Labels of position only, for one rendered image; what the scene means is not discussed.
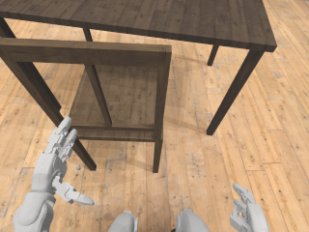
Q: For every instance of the robot thigh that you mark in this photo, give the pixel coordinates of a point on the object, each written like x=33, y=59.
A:
x=190, y=222
x=124, y=223

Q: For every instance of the right robot thigh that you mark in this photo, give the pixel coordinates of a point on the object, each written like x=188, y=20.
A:
x=190, y=222

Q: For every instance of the left robot forearm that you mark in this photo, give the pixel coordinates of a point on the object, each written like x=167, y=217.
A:
x=36, y=213

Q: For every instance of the left robot thigh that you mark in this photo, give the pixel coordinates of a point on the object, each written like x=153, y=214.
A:
x=124, y=223

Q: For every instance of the left robot hand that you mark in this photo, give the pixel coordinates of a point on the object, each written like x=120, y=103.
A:
x=52, y=161

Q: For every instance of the right robot hand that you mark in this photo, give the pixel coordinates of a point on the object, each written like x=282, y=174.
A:
x=252, y=217

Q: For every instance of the table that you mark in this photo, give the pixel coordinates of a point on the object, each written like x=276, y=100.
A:
x=233, y=23

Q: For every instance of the chair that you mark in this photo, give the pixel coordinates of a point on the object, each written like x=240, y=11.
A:
x=121, y=95

